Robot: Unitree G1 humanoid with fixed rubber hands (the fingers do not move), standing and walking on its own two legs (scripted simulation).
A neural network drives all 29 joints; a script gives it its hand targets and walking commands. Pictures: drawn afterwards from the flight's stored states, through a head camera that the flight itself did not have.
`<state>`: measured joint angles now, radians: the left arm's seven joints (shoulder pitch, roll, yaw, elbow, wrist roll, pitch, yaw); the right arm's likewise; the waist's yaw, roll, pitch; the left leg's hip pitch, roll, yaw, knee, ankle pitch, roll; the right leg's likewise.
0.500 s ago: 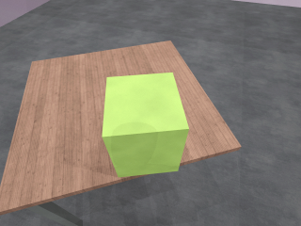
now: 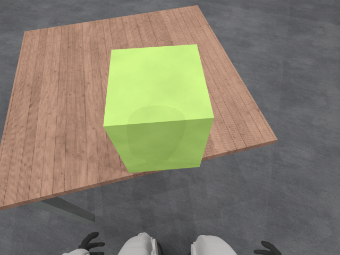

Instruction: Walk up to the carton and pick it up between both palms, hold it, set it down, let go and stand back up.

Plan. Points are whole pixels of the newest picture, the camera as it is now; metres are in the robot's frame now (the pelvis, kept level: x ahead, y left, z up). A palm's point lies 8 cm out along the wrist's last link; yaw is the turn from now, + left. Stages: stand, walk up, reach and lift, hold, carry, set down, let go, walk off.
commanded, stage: reach and lift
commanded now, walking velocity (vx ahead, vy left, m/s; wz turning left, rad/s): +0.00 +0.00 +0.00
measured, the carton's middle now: (159, 114) +0.43 +0.02 +0.02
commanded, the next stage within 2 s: none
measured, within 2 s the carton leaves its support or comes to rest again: neither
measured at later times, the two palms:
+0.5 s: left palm out of the picture +0.11 +0.24 -0.11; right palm out of the picture +0.08 -0.20 -0.12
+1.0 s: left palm (81, 241) +0.16 +0.22 -0.07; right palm out of the picture +0.10 -0.21 -0.06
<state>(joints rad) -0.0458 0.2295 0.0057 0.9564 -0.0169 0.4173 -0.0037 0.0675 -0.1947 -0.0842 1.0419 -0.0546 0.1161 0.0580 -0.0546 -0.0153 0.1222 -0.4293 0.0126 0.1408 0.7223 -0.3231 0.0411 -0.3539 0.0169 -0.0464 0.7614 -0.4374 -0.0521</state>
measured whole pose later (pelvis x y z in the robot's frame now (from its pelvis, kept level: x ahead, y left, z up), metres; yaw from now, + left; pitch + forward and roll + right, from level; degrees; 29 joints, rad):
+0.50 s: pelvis -0.06 +0.00 -0.02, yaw -1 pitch -1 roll +0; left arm 0.14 0.29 -0.03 0.37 -0.01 0.54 0.00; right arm 0.17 -0.08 -0.07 0.54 0.06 0.20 0.03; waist -0.02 -0.04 0.13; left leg -0.52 0.03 0.14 0.83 -0.30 0.05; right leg -0.45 0.02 -0.05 0.89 -0.42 -0.06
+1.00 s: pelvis -0.05 +0.01 +0.00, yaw -1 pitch -6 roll +2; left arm 0.07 0.24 -0.06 0.39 -0.03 0.38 0.05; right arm 0.23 -0.13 -0.03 0.46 0.13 0.06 0.04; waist -0.01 -0.10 0.10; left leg -0.33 -0.02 0.16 0.70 -0.26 0.05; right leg -0.30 0.00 -0.02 0.80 -0.39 -0.05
